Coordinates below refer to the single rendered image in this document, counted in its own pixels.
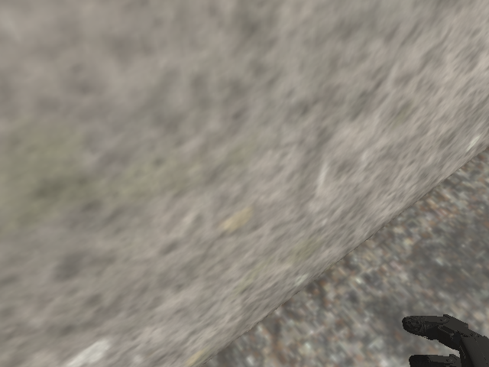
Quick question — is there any robot right hand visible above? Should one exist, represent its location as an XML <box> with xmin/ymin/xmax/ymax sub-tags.
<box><xmin>402</xmin><ymin>314</ymin><xmax>489</xmax><ymax>367</ymax></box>

